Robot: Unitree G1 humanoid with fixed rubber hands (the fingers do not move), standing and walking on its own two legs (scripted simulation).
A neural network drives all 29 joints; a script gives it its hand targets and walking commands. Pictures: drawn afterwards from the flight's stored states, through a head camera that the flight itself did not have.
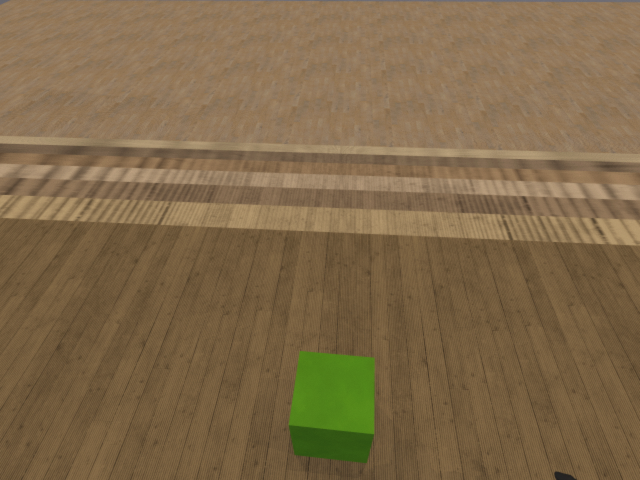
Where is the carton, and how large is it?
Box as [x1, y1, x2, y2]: [289, 351, 374, 462]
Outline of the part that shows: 300,351 289,419 289,429 294,453 299,455 366,462 373,436 374,358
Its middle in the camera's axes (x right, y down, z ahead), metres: +0.04 +0.48 +1.11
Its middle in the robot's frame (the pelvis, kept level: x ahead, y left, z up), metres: +0.48 -0.02 -0.66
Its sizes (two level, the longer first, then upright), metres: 0.210 0.200 0.250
